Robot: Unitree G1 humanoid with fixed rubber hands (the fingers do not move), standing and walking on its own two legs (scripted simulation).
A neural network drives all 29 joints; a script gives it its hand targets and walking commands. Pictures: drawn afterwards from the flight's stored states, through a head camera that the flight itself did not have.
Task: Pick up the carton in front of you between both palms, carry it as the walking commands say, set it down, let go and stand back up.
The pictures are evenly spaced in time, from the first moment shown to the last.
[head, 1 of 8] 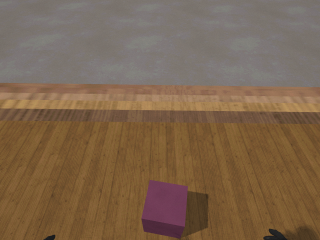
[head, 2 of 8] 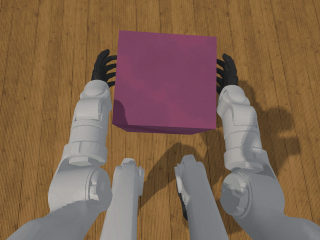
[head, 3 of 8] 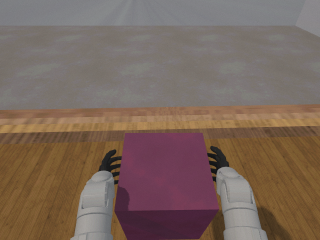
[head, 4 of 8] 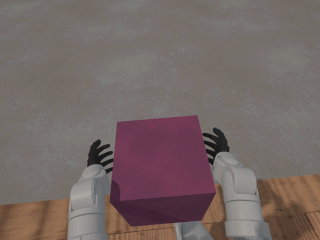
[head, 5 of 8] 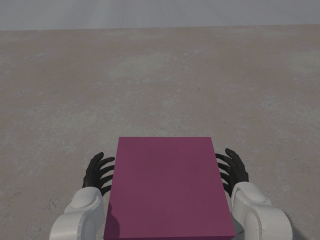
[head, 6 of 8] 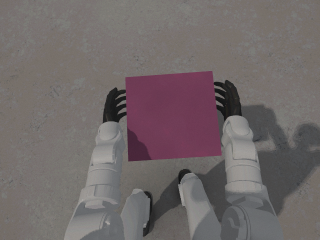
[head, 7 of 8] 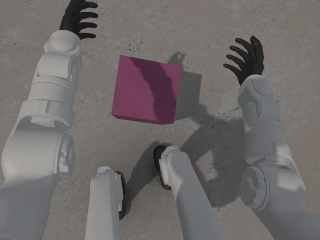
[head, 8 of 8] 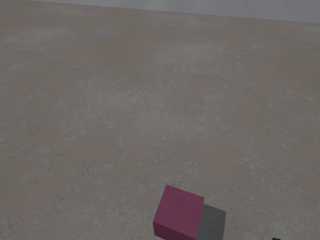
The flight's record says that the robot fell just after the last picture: no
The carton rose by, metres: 0.69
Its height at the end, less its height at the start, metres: -0.86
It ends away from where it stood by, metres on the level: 4.38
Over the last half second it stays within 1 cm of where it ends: yes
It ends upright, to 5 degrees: yes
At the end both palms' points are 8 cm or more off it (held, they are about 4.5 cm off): yes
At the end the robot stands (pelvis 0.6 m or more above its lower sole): yes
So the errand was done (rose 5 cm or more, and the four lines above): yes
